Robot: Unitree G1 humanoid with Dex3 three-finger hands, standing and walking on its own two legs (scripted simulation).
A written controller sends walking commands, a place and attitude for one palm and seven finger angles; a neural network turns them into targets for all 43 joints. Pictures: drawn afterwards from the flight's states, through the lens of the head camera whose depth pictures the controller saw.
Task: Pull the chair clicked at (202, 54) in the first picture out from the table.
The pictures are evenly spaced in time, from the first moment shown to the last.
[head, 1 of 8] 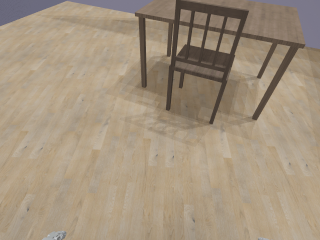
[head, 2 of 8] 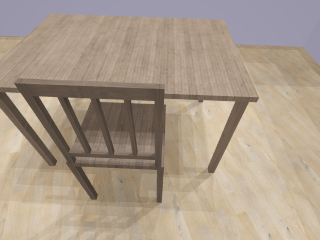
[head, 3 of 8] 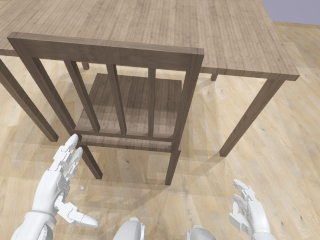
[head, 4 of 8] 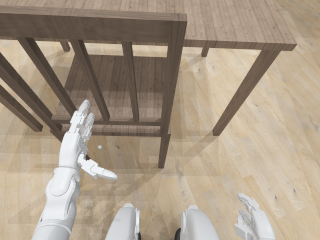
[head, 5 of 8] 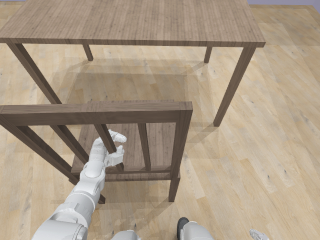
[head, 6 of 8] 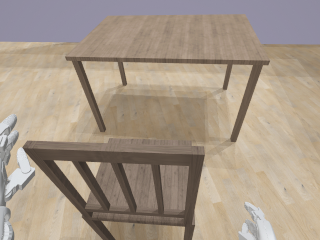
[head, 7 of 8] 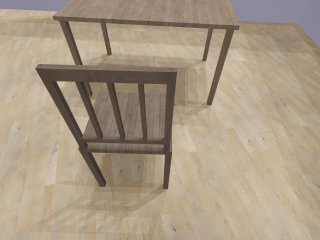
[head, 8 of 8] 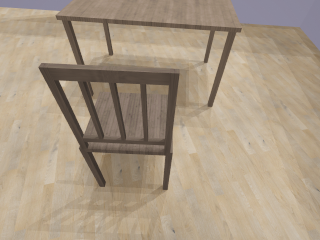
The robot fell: no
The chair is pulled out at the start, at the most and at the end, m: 0.00 0.60 0.60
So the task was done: yes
